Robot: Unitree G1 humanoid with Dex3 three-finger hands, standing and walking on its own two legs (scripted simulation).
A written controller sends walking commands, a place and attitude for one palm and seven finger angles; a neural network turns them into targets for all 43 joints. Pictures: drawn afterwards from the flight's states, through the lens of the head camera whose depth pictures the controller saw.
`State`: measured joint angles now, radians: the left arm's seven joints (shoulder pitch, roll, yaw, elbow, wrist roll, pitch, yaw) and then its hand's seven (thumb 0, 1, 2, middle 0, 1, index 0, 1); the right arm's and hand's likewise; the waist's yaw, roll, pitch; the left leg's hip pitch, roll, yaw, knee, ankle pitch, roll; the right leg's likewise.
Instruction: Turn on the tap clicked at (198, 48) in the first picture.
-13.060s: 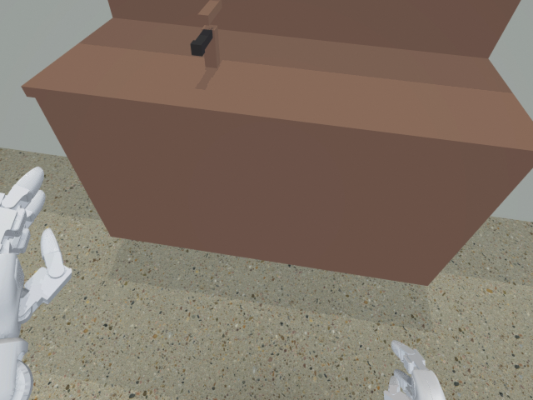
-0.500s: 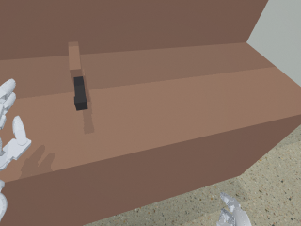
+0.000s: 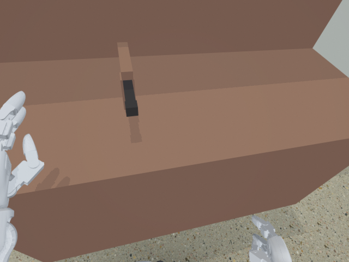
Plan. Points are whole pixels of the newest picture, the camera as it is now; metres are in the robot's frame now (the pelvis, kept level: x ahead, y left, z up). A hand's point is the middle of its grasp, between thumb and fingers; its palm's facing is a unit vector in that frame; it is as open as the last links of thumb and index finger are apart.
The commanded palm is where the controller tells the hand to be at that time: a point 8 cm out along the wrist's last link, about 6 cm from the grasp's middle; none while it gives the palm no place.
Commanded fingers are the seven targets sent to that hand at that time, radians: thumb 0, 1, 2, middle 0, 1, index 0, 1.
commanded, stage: come to a stop and stand still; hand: left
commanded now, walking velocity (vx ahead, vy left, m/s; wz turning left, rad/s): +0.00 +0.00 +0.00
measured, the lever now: (131, 108) +0.41 +0.16 +0.12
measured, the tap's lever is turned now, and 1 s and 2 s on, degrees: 0 0 0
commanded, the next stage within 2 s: look again from close up in 1.28 s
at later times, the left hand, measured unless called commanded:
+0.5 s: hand out of the picture +0.14 +0.28 +0.16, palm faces +0.48 -0.79 -0.38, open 7.4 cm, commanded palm +0.08 +0.30 +0.18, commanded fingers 0.00 0.90 0.90 -0.20 -0.30 -0.20 -0.30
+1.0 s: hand out of the picture +0.14 +0.28 +0.18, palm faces +0.27 -0.83 -0.49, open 7.4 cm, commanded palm +0.09 +0.31 +0.18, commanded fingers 0.00 0.90 0.90 -0.20 -0.30 -0.20 -0.30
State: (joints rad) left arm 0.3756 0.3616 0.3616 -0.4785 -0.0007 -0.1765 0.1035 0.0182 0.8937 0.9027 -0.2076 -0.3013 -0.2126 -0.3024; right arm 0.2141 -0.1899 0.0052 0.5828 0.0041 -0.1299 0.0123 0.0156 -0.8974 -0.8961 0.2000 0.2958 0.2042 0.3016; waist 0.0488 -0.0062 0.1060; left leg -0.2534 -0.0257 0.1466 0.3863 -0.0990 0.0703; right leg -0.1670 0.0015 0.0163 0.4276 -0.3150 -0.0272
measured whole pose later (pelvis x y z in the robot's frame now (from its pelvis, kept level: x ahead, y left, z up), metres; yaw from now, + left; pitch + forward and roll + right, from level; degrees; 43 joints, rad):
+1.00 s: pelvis -0.09 +0.05 +0.01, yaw -5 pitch +0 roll -3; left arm 0.54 0.47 0.44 -0.56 -0.04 -0.19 0.10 0.01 0.89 0.90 -0.21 -0.30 -0.21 -0.30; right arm 0.32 -0.17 -0.01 0.61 0.00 -0.09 -0.01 0.02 -0.90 -0.90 0.20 0.30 0.20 0.30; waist -0.01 -0.01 0.04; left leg -0.26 0.00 0.14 0.40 -0.15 0.06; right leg -0.20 0.06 -0.09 0.50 -0.35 -0.04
